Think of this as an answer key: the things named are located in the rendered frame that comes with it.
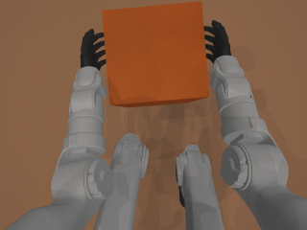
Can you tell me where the left robot hand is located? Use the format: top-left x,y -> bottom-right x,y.
80,29 -> 106,71

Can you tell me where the robot right upper arm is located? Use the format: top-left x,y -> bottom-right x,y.
220,143 -> 307,230

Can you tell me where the carton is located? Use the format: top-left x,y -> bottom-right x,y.
102,1 -> 209,108

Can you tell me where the robot left upper arm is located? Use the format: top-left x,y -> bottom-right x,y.
5,156 -> 114,230

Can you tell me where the robot left forearm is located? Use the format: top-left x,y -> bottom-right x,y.
51,66 -> 106,193

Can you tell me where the right robot hand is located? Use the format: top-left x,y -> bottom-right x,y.
203,20 -> 231,64

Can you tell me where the robot right thigh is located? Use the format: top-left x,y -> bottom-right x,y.
176,150 -> 224,230

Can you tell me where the robot right forearm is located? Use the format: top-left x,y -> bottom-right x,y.
210,55 -> 289,177

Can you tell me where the left robot shin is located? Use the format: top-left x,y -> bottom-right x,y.
110,133 -> 142,166

